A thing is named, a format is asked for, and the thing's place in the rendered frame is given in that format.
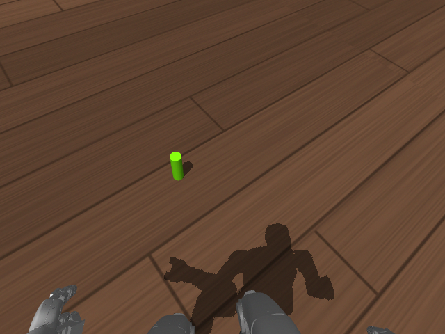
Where can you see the left robot hand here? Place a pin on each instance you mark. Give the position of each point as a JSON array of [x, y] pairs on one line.
[[49, 313]]

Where can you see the can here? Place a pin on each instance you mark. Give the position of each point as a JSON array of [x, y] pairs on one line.
[[176, 164]]

